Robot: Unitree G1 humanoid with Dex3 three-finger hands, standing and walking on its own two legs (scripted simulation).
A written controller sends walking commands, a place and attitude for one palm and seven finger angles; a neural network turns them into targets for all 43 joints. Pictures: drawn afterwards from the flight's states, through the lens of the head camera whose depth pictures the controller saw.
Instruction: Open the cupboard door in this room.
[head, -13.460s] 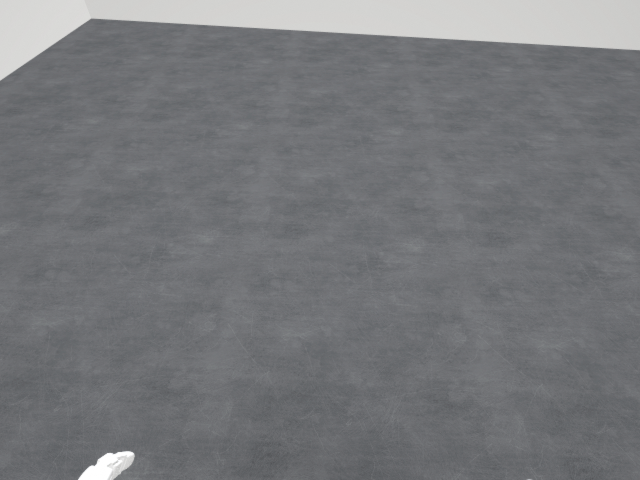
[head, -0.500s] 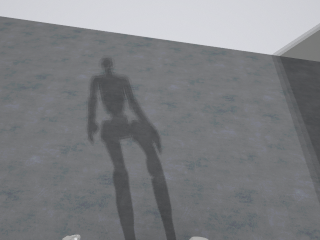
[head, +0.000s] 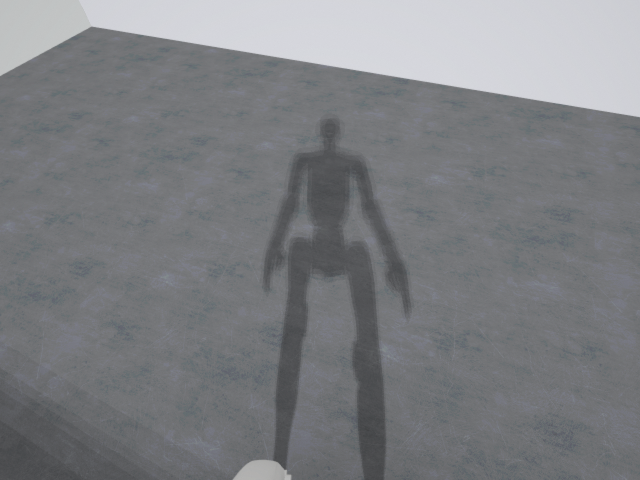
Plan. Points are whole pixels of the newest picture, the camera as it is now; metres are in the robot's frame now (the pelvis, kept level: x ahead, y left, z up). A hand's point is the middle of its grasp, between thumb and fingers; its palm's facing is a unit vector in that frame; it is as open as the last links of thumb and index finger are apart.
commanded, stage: turn or walk to find it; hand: left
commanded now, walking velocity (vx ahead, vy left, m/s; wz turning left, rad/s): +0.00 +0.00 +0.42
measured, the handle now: out of the picture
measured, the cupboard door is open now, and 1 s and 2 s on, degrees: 0 0 0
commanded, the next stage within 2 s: none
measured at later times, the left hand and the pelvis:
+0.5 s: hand out of the picture -0.02 +0.30 -0.18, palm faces +0.25 -0.94 -0.22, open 7.4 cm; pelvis -0.03 +0.08 +0.01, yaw +11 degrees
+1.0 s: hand out of the picture +0.00 +0.22 -0.14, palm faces +0.38 -0.88 -0.28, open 7.4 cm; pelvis -0.03 +0.00 +0.00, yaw +24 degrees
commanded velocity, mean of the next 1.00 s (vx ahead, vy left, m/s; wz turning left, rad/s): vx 0.00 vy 0.00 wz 0.42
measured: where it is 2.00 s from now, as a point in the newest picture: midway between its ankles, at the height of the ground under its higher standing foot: outside the picture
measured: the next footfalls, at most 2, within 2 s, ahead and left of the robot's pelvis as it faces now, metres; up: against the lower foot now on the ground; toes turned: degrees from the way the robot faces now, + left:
left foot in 0.22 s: +0.00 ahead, +0.15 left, +0.00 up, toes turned +10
right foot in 0.86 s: +0.03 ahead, -0.06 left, +0.00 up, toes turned +18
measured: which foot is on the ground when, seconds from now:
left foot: up 0.00-0.20, down 0.22-0.86, up 0.88-1.00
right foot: down 0.00-0.24, up 0.26-0.84, down 0.86-1.00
